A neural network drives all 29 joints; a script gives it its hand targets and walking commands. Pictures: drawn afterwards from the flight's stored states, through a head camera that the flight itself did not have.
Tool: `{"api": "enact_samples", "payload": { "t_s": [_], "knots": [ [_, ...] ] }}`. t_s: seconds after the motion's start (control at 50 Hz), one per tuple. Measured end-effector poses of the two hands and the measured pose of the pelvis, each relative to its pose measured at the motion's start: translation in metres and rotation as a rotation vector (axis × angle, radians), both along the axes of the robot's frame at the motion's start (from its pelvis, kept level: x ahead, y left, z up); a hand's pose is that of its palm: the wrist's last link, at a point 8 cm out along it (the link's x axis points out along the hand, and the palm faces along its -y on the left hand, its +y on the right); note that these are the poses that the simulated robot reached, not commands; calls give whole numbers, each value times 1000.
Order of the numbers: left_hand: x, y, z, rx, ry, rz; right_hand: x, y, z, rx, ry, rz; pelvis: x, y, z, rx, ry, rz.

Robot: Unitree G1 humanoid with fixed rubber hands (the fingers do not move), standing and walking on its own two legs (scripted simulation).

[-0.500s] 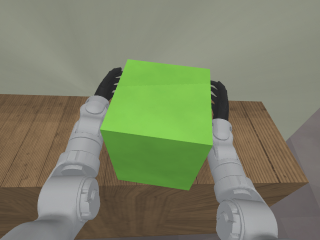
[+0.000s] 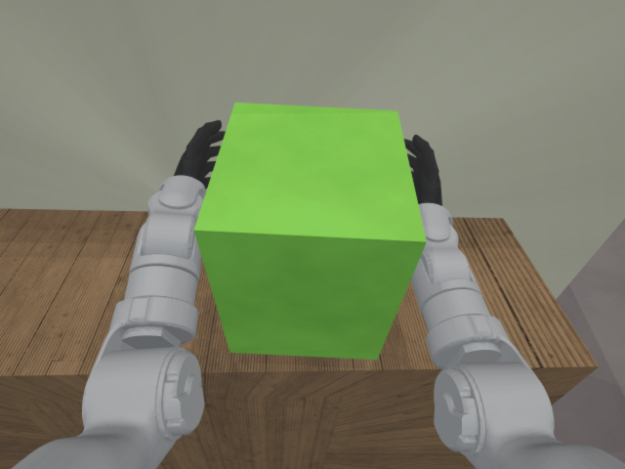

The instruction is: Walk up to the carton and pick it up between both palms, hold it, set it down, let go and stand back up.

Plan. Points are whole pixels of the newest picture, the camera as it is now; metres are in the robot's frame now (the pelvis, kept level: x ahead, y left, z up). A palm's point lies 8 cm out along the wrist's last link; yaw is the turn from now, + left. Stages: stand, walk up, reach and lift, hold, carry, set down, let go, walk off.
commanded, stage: reach and lift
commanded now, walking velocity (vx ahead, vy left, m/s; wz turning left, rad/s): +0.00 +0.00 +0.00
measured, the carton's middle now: (309, 237) +0.36 -0.04 +0.14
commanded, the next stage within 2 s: hold in 1.82 s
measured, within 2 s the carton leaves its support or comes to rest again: neither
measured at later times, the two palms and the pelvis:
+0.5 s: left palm (172, 169) +0.40 +0.12 +0.23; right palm (420, 177) +0.38 -0.18 +0.22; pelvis +0.00 +0.00 +0.00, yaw +0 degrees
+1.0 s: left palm (160, 157) +0.39 +0.12 +0.25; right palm (421, 158) +0.37 -0.17 +0.25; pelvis -0.01 +0.00 +0.00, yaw +0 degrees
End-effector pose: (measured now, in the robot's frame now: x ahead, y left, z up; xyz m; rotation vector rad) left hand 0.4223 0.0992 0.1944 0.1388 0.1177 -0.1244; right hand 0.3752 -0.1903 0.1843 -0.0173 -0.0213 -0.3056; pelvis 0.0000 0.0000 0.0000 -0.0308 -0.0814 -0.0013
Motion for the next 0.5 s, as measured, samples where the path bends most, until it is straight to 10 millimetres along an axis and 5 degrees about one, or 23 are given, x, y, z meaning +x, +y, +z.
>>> {"api": "enact_samples", "payload": {
  "t_s": [0.5],
  "knots": [
    [-23, 16, 32, -41, 14, 105, 1, 14, 35, -39, 26, 85, -4, 0, 0, 0, -36, 1]
  ]
}}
